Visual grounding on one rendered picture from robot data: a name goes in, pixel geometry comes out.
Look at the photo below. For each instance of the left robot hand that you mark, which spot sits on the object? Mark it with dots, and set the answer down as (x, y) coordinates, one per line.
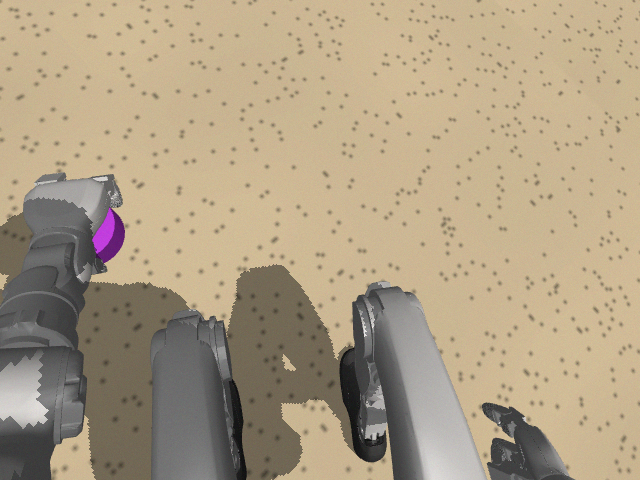
(80, 204)

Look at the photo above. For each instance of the right robot foot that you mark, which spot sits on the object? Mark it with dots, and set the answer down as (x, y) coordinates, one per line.
(367, 449)

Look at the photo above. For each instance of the left robot foot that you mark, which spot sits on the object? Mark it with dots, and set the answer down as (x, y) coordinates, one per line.
(241, 471)

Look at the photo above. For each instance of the right robot hand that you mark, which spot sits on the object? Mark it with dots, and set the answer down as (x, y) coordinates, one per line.
(532, 457)

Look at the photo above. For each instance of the tin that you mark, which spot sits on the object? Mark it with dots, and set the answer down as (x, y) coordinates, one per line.
(109, 238)

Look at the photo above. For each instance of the left robot arm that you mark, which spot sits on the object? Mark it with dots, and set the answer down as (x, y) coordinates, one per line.
(42, 386)

